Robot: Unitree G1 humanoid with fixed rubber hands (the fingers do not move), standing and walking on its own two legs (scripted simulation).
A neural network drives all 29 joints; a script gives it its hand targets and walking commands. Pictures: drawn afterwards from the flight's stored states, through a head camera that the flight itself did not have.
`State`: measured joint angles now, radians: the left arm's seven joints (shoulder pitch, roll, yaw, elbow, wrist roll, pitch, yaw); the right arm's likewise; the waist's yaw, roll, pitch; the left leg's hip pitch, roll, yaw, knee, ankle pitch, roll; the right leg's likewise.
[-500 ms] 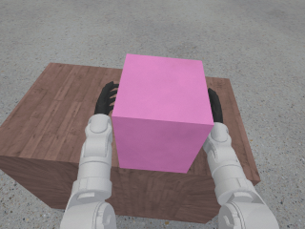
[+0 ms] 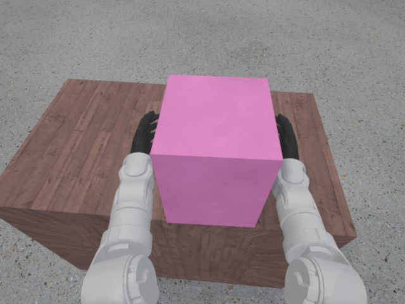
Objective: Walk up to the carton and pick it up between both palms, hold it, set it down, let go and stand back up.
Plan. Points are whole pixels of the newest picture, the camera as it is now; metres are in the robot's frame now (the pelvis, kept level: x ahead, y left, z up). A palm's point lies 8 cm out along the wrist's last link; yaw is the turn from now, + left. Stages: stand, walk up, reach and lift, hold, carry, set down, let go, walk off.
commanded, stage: set down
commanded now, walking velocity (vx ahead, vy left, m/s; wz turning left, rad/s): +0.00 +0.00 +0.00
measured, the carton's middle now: (214, 154) +0.41 -0.01 +0.05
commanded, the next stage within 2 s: none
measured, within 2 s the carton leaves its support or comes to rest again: rests again in 0.52 s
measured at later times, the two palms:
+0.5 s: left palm (145, 156) +0.40 +0.14 +0.05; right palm (284, 161) +0.39 -0.15 +0.05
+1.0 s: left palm (146, 158) +0.40 +0.14 +0.05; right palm (284, 163) +0.39 -0.15 +0.05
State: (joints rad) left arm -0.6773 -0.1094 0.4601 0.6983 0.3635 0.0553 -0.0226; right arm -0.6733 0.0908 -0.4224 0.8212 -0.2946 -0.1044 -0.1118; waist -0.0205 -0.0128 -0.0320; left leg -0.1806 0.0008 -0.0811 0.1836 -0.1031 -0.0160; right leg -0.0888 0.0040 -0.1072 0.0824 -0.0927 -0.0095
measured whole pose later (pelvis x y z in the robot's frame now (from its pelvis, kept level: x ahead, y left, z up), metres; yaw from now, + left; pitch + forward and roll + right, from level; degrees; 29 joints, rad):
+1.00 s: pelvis -0.01 +0.00 +0.00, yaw -1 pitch +13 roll +0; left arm -0.74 -0.11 0.58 0.87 0.43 -0.15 -0.03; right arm -0.70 0.14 -0.60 0.81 -0.52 -0.21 -0.08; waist 0.00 0.01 -0.08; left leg -0.32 0.00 -0.07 0.14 -0.05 -0.02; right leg -0.25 0.00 -0.09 0.07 -0.05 -0.01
